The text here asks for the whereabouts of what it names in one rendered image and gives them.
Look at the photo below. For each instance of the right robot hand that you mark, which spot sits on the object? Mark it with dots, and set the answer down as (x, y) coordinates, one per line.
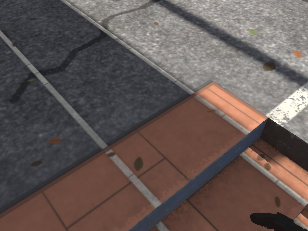
(277, 222)

